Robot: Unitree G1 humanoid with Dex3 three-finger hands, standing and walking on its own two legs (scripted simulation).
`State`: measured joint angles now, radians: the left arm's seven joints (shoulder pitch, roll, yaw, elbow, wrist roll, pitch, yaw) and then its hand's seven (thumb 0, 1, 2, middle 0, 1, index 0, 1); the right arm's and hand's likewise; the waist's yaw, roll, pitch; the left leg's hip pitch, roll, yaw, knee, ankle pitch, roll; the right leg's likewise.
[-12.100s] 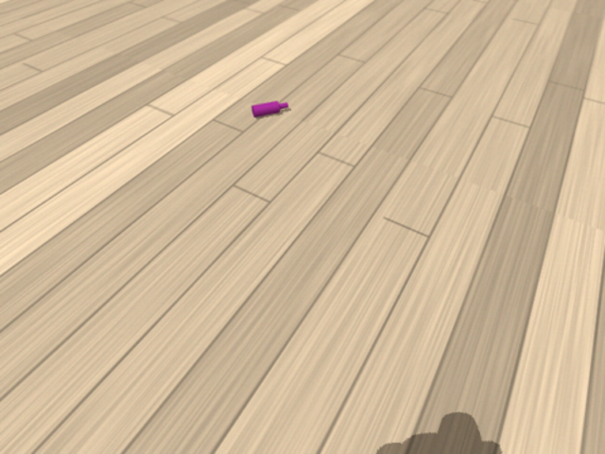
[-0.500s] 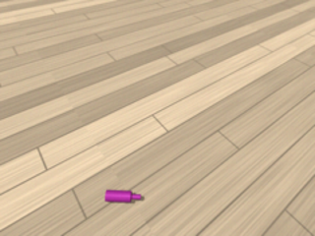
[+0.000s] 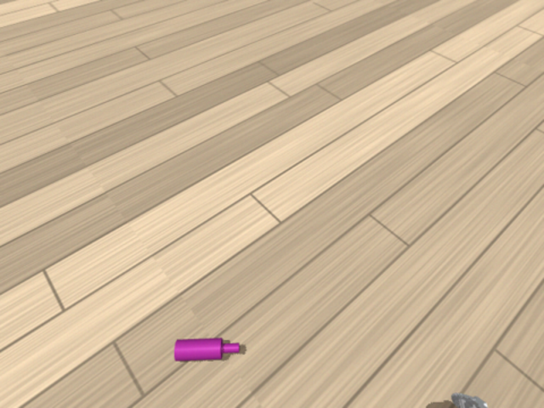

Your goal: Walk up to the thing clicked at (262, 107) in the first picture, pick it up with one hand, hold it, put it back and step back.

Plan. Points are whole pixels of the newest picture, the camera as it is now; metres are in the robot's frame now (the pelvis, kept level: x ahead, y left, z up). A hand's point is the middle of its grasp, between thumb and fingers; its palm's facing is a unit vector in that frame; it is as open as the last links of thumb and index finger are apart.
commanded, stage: walk up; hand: left
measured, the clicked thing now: (208, 349) +0.39 +0.22 -0.73
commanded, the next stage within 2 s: stand in 1.24 s
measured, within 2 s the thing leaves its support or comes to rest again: neither
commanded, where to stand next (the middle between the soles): +0.03 -0.01 m, yaw +2 degrees
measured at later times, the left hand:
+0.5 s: hand out of the picture +0.12 +0.23 -0.13, palm faces +0.00 -0.95 -0.32, open 7.4 cm
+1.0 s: hand out of the picture +0.07 +0.23 -0.14, palm faces +0.04 -0.95 -0.32, open 7.4 cm
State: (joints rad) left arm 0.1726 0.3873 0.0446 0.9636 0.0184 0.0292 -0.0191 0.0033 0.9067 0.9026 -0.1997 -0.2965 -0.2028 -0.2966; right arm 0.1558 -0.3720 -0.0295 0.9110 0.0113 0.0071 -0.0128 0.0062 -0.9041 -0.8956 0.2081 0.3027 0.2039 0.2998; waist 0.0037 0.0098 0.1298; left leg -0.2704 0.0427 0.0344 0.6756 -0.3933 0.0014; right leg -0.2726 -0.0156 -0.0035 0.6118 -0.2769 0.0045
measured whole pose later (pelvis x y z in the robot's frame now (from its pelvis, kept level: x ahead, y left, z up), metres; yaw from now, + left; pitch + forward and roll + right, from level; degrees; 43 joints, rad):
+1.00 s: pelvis +0.01 -0.02 +0.02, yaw +1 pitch -2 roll +0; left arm 0.10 0.34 0.04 1.14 0.01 0.01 -0.02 0.00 0.91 0.90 -0.20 -0.30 -0.20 -0.30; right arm 0.10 -0.35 0.01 1.12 0.00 -0.01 0.00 0.01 -0.91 -0.90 0.21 0.30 0.20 0.30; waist 0.01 0.00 0.06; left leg -0.11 0.03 -0.01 0.32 -0.18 -0.03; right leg -0.15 0.00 -0.03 0.32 -0.14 -0.01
